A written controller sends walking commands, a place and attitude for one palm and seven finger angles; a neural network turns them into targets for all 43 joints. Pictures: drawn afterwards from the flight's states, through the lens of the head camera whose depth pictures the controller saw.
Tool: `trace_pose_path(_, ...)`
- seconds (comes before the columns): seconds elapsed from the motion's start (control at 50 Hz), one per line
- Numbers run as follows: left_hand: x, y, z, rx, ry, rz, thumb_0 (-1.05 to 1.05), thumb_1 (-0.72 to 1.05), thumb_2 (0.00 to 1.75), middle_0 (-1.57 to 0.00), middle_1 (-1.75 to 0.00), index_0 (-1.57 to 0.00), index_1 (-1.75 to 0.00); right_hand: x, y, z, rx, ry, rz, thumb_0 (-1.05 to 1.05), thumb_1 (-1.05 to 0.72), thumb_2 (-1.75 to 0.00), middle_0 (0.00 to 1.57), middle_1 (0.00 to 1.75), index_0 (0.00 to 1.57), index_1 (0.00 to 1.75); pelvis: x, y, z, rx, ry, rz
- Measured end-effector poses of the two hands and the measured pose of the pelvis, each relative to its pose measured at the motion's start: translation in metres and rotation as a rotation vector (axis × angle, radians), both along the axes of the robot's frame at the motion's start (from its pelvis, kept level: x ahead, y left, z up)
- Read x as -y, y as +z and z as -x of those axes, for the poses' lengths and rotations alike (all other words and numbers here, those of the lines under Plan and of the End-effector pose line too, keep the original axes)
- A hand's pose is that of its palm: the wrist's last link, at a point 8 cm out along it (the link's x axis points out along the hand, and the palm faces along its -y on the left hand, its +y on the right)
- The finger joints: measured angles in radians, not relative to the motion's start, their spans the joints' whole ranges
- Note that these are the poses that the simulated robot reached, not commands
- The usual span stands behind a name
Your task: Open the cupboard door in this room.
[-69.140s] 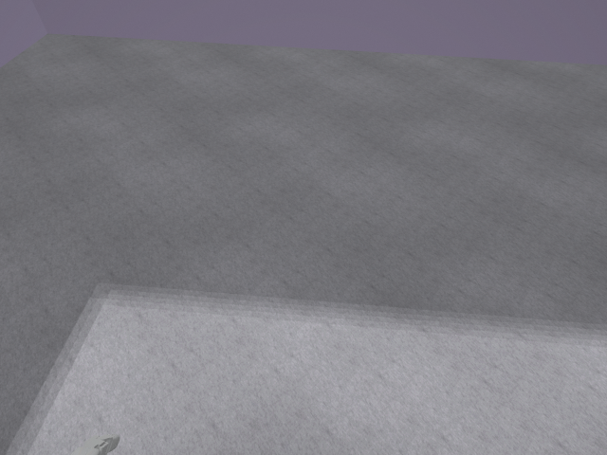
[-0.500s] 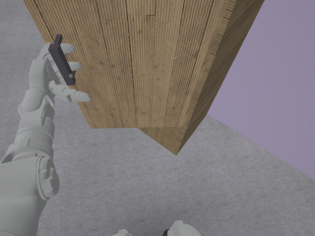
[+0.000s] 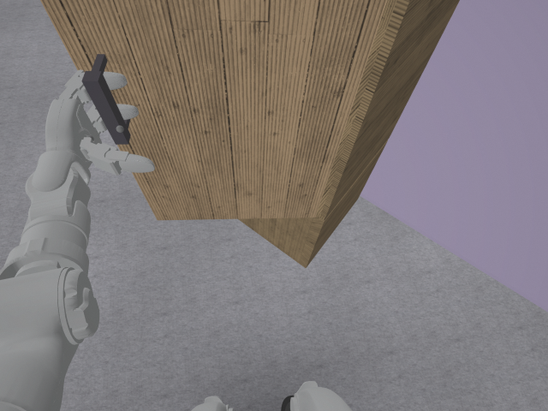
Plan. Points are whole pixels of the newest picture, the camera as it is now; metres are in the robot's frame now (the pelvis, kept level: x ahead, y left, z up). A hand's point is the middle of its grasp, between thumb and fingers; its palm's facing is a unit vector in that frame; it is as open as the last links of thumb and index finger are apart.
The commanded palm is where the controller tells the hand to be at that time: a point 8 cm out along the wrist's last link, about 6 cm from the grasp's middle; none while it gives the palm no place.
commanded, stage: close the thumb around the handle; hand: left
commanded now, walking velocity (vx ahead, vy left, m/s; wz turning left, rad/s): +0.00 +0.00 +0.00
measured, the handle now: (111, 101) +0.55 +0.21 +0.10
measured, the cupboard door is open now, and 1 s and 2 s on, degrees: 40 44 80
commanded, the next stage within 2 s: pull the door open along its arc in 0.60 s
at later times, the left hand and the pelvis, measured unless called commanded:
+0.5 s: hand (116, 129) +0.49 +0.19 +0.10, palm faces -0.01 -1.00 +0.01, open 5.9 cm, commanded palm +0.47 +0.24 +0.10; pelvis +0.01 +0.01 +0.00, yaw +0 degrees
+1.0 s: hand (120, 144) +0.47 +0.18 +0.10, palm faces -0.03 -1.00 +0.00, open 5.8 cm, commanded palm +0.41 +0.24 +0.10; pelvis +0.01 +0.01 +0.01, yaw -1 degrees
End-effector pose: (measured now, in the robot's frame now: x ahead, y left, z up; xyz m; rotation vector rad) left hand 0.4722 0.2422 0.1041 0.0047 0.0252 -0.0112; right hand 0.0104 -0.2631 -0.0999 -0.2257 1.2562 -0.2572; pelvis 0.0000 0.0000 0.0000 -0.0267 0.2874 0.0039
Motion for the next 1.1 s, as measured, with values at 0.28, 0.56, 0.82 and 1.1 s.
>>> trace_pose_path(0.28,-0.005,-0.001,-0.007,0.004,-0.011,0.016,-0.01,0.1,0.56,-0.34,-1.26,-0.34,-1.26,-0.007,0.0,0.005,-0.037,-0.011,-0.006,0.01,-0.9,-0.9,0.2,0.3,0.21,0.3,-0.005,0.0,-0.006,-0.014,-0.003,0.006)
trace_pose_path(0.56,-0.002,-0.002,-0.001,0.008,-0.019,0.008,0.0,0.71,0.83,-0.36,-1.32,-0.38,-1.33,-0.015,-0.001,-0.008,-0.003,-0.003,-0.018,0.01,-0.9,-0.9,0.2,0.3,0.21,0.3,-0.009,0.001,-0.008,0.0,-0.004,0.007)
trace_pose_path(0.82,0.0,-0.002,0.0,0.007,-0.001,0.006,0.0,0.73,0.84,-0.35,-1.34,-0.36,-1.34,-0.012,-0.002,-0.006,0.007,0.003,-0.015,0.01,-0.9,-0.9,0.2,0.3,0.21,0.3,-0.009,0.0,-0.003,-0.003,-0.004,0.004)
trace_pose_path(1.1,0.008,-0.004,0.057,0.041,-0.04,0.001,0.0,0.73,0.77,-0.34,-1.33,-0.33,-1.33,-0.013,0.007,-0.043,0.138,-0.012,-0.062,0.01,-0.9,-0.9,0.2,0.3,0.2,0.3,-0.006,0.01,-0.015,0.053,-0.034,-0.008)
